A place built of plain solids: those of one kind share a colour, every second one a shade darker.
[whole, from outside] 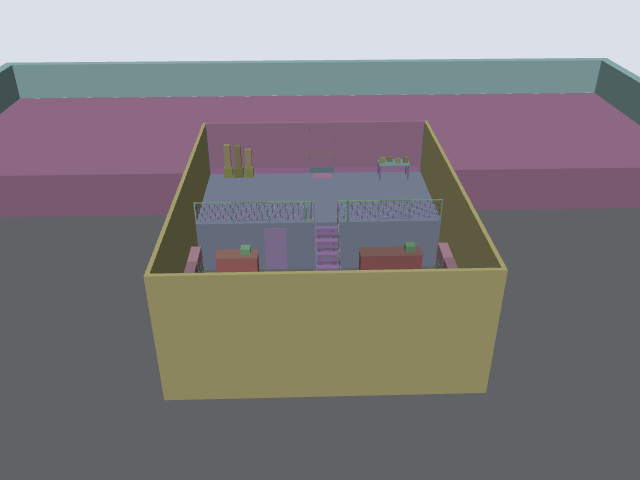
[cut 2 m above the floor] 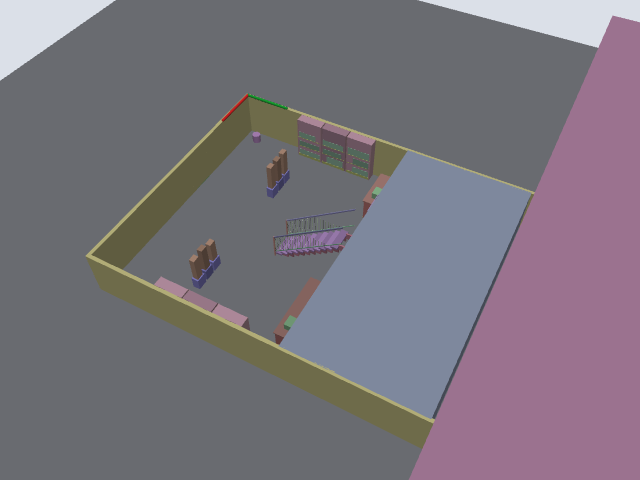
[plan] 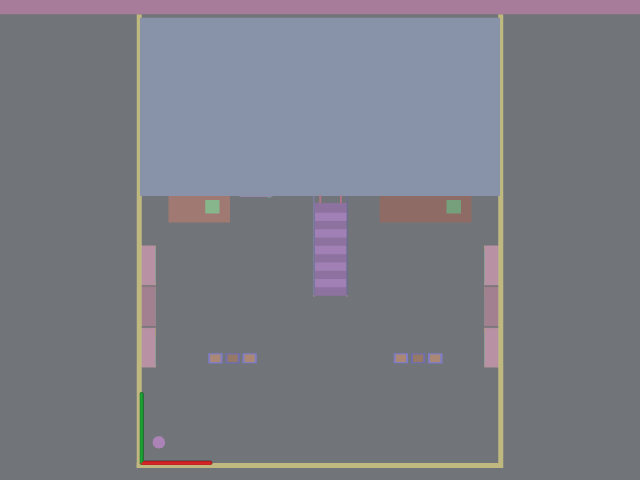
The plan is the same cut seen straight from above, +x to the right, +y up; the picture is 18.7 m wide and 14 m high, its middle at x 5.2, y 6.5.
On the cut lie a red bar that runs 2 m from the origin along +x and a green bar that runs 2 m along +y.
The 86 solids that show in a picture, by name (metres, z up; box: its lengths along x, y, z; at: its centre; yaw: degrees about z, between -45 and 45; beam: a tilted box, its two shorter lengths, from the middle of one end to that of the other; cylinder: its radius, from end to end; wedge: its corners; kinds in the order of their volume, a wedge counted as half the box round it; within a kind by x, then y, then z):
{
 "street_ground_1": {"box": [39.8, 12.65, 2.34], "at": [5.2, 19.41, 1.12]},
 "upper_1": {"box": [10.5, 5.2, 2.34], "at": [5.2, 10.38, 1.12]},
 "street_hedge_1": {"box": [0.6, 12.65, 2.2], "at": [-14.4, 19.41, 3.39]},
 "street_hedge_2": {"box": [39.8, 0.6, 2.2], "at": [5.2, 26.03, 3.39]},
 "street_hedge_3": {"box": [0.6, 12.65, 2.2], "at": [24.8, 19.41, 3.39]},
 "wall_1": {"box": [0.15, 13.23, 4.93], "at": [-0.07, 6.46, 2.42]},
 "wall_2": {"box": [3.56, 0.15, 4.93], "at": [1.63, -0.07, 2.42]},
 "wall_3": {"box": [1.5, 0.15, 4.93], "at": [3.86, -0.07, 2.42]},
 "wall_4": {"box": [6.24, 0.15, 4.93], "at": [7.43, -0.07, 2.42]},
 "wall_5": {"box": [0.15, 13.23, 4.93], "at": [10.47, 6.46, 2.42]},
 "shelves_body_1": {"box": [0.4, 1.16, 2.1], "at": [0.2, 3.36, 1.0]},
 "shelves_body_2": {"box": [0.4, 1.16, 2.1], "at": [0.2, 4.56, 1.0]},
 "shelves_body_3": {"box": [0.4, 1.16, 2.1], "at": [0.2, 5.76, 1.0]},
 "shelves_body_4": {"box": [0.4, 1.16, 2.1], "at": [10.2, 3.36, 1.0]},
 "shelves_body_5": {"box": [0.4, 1.16, 2.1], "at": [10.2, 4.56, 1.0]},
 "shelves_body_6": {"box": [0.4, 1.16, 2.1], "at": [10.2, 5.76, 1.0]},
 "window_wall_1": {"box": [4.91, 0.15, 2.59], "at": [2.46, 13.01, 3.58]},
 "window_wall_2": {"box": [1.2, 0.15, 2.59], "at": [5.51, 13.01, 3.58]},
 "window_wall_3": {"box": [4.29, 0.15, 2.59], "at": [8.26, 13.01, 3.58]},
 "counter_1": {"box": [1.76, 0.7, 1.05], "at": [1.68, 7.42, 0.47]},
 "counter_2": {"box": [2.64, 0.7, 1.05], "at": [8.28, 7.42, 0.47]},
 "shelves_goods_1": {"box": [0.41, 0.82, 0.29], "at": [0.2, 3.26, 1.23]},
 "shelves_goods_2": {"box": [0.41, 1.01, 0.27], "at": [0.2, 3.35, 0.74]},
 "shelves_goods_3": {"box": [0.41, 1.03, 0.27], "at": [0.2, 3.37, 0.26]},
 "shelves_goods_4": {"box": [0.41, 0.91, 0.27], "at": [0.2, 4.49, 0.74]},
 "shelves_goods_5": {"box": [0.41, 1.0, 0.29], "at": [0.2, 4.53, 1.24]},
 "shelves_goods_6": {"box": [0.41, 0.8, 0.36], "at": [0.2, 4.63, 0.31]},
 "shelves_goods_7": {"box": [0.41, 1.02, 0.37], "at": [0.2, 5.76, 1.28]},
 "shelves_goods_8": {"box": [0.41, 0.78, 0.3], "at": [0.2, 5.88, 0.28]},
 "shelves_goods_9": {"box": [0.41, 0.75, 0.33], "at": [0.2, 5.88, 0.77]},
 "case_trunk_1": {"box": [0.3, 0.22, 1.16], "at": [2.15, 3.05, 1.08]},
 "case_trunk_2": {"box": [0.3, 0.22, 1.16], "at": [2.65, 3.05, 1.08]},
 "case_trunk_3": {"box": [0.3, 0.22, 1.17], "at": [3.15, 3.05, 1.09]},
 "case_trunk_4": {"box": [0.3, 0.22, 0.93], "at": [7.56, 3.05, 0.96]},
 "case_trunk_5": {"box": [0.3, 0.22, 1.13], "at": [8.06, 3.05, 1.06]},
 "case_trunk_6": {"box": [0.3, 0.22, 1.07], "at": [8.56, 3.05, 1.04]},
 "case_base_1": {"box": [0.42, 0.3, 0.55], "at": [2.15, 3.05, 0.23]},
 "case_base_2": {"box": [0.42, 0.3, 0.55], "at": [2.65, 3.05, 0.23]},
 "case_base_3": {"box": [0.42, 0.3, 0.55], "at": [3.15, 3.05, 0.23]},
 "case_base_4": {"box": [0.42, 0.3, 0.55], "at": [7.56, 3.05, 0.23]},
 "case_base_5": {"box": [0.42, 0.3, 0.55], "at": [8.06, 3.05, 0.23]},
 "case_base_6": {"box": [0.42, 0.3, 0.55], "at": [8.56, 3.05, 0.23]},
 "stair_guard_rail_1": {"wedge": [[5.0, 4.88, 1.08], [5.0, 4.88, 1.13], [5.0, 7.78, 3.19], [5.0, 7.78, 3.24], [5.05, 4.88, 1.08], [5.05, 4.88, 1.13], [5.05, 7.78, 3.19], [5.05, 7.78, 3.24]]},
 "stair_guard_rail_2": {"wedge": [[5.97, 4.88, 1.08], [5.97, 4.88, 1.13], [5.97, 7.78, 3.19], [5.97, 7.78, 3.24], [6.02, 4.88, 1.08], [6.02, 4.88, 1.13], [6.02, 7.78, 3.19], [6.02, 7.78, 3.24]]},
 "shelves_shelf_1": {"box": [0.41, 1.1, 0.18], "at": [0.21, 3.36, 0.04]},
 "shelves_shelf_2": {"box": [0.41, 1.1, 0.18], "at": [0.21, 4.56, 0.04]},
 "shelves_shelf_3": {"box": [0.41, 1.1, 0.18], "at": [0.21, 5.76, 0.04]},
 "stair_step_1": {"box": [0.92, 0.28, 0.08], "at": [5.51, 5.02, 0.14]},
 "stair_step_2": {"box": [0.92, 0.28, 0.08], "at": [5.51, 5.26, 0.31]},
 "stair_step_3": {"box": [0.92, 0.28, 0.08], "at": [5.51, 5.5, 0.49]},
 "stair_step_4": {"box": [0.92, 0.28, 0.08], "at": [5.51, 5.74, 0.66]},
 "stair_step_5": {"box": [0.92, 0.28, 0.08], "at": [5.51, 5.99, 0.84]},
 "stair_step_6": {"box": [0.92, 0.28, 0.08], "at": [5.51, 6.23, 1.02]},
 "stair_step_7": {"box": [0.92, 0.28, 0.08], "at": [5.51, 6.47, 1.19]},
 "stair_step_8": {"box": [0.92, 0.28, 0.08], "at": [5.51, 6.71, 1.37]},
 "stair_step_9": {"box": [0.92, 0.28, 0.08], "at": [5.51, 6.95, 1.54]},
 "stair_step_10": {"box": [0.92, 0.28, 0.08], "at": [5.51, 7.2, 1.72]},
 "stair_step_11": {"box": [0.92, 0.28, 0.08], "at": [5.51, 7.44, 1.9]},
 "stair_step_12": {"box": [0.92, 0.26, 0.08], "at": [5.51, 7.67, 2.07]},
 "upper_case_trunk_1": {"box": [0.3, 0.22, 1.15], "at": [0.95, 12.62, 3.36]},
 "upper_case_trunk_2": {"box": [0.3, 0.22, 1.11], "at": [1.45, 12.62, 3.34]},
 "upper_case_trunk_3": {"box": [0.3, 0.22, 0.92], "at": [1.95, 12.62, 3.25]},
 "upper_case_base_1": {"box": [0.42, 0.3, 0.55], "at": [0.95, 12.62, 2.51]},
 "upper_case_base_2": {"box": [0.42, 0.3, 0.55], "at": [1.45, 12.62, 2.51]},
 "upper_case_base_3": {"box": [0.42, 0.3, 0.55], "at": [1.95, 12.62, 2.51]},
 "back_stallriser_1": {"box": [4.91, 0.05, 0.3], "at": [2.46, 12.95, 2.44]},
 "back_stallriser_2": {"box": [4.29, 0.05, 0.3], "at": [8.26, 12.95, 2.44]},
 "counter_top_1": {"box": [1.8, 0.78, 0.04], "at": [1.68, 7.4, 1.02]},
 "counter_top_2": {"box": [2.68, 0.78, 0.04], "at": [8.28, 7.4, 1.02]},
 "shelves_cheek_1": {"box": [0.41, 0.032, 2.1], "at": [0.21, 3.92, 1.0]},
 "shelves_cheek_2": {"box": [0.41, 0.032, 2.1], "at": [0.21, 5.12, 1.0]},
 "shelves_cheek_3": {"box": [0.41, 0.032, 2.1], "at": [0.21, 6.33, 1.0]},
 "shelves_cheek_4": {"box": [0.41, 0.032, 2.1], "at": [10.19, 6.33, 1.0]},
 "till_1": {"box": [0.42, 0.4, 0.28], "at": [2.06, 7.47, 1.18]},
 "till_2": {"box": [0.42, 0.4, 0.28], "at": [9.1, 7.47, 1.18]},
 "stair_guard_low_1": {"wedge": [[5.98, 4.88, 0.24], [5.98, 4.88, 0.27], [5.98, 7.78, 2.35], [5.98, 7.78, 2.38], [6.01, 4.88, 0.24], [6.01, 4.88, 0.27], [6.01, 7.78, 2.35], [6.01, 7.78, 2.38]]},
 "service_door_1": {"box": [0.95, 0.03, 2.1], "at": [3.33, 7.76, 1.0]},
 "upper_top_1": {"box": [1.5, 0.8, 0.04], "at": [8.95, 12.37, 3.03]},
 "plant_pot_1": {"cylinder": 0.18, "from": [0.5, 0.6, 0.0], "to": [0.5, 0.6, 0.38]},
 "door_mat_1": {"box": [0.9, 0.6, 0.07], "at": [5.51, 12.58, 2.27]},
 "street_door_kick_1": {"box": [1.2, 0.05, 0.3], "at": [5.51, 12.95, 2.44]},
 "upper_guard_rail_1": {"box": [1.52, 0.044, 0.044], "at": [0.79, 7.81, 3.27]},
 "upper_guard_rail_2": {"box": [1.52, 0.044, 0.044], "at": [3.84, 7.81, 3.27]},
 "upper_guard_rail_3": {"box": [1.32, 0.044, 0.044], "at": [7.08, 7.81, 3.27]},
 "upper_guard_rail_4": {"box": [1.32, 0.044, 0.044], "at": [9.71, 7.81, 3.27]},
 "upper_clock_1": {"box": [0.27, 0.12, 0.3], "at": [8.39, 12.28, 3.2]}
}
